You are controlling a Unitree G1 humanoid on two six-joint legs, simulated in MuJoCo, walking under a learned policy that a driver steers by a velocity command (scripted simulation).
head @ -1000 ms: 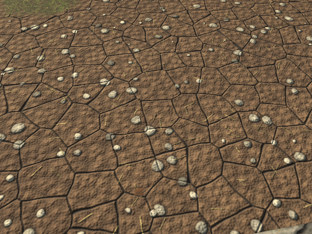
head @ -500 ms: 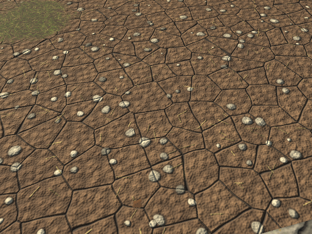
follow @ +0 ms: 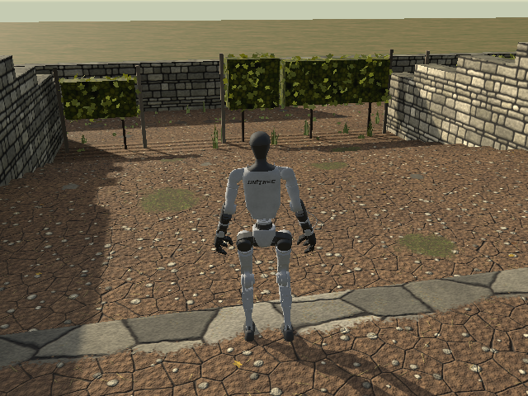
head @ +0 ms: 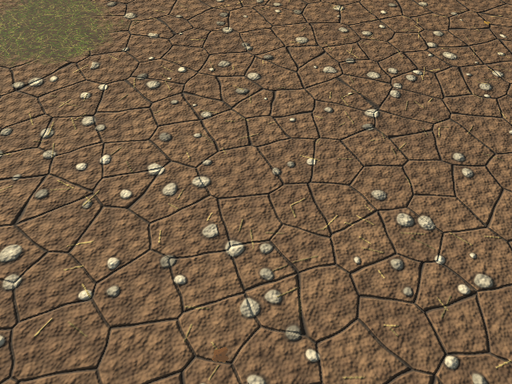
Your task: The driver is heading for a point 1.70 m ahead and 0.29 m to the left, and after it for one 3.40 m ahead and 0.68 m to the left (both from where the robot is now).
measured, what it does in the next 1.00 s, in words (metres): goes down: right foot, then left foot 0.04 m lower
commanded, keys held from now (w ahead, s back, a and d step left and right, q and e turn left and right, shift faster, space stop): w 1.00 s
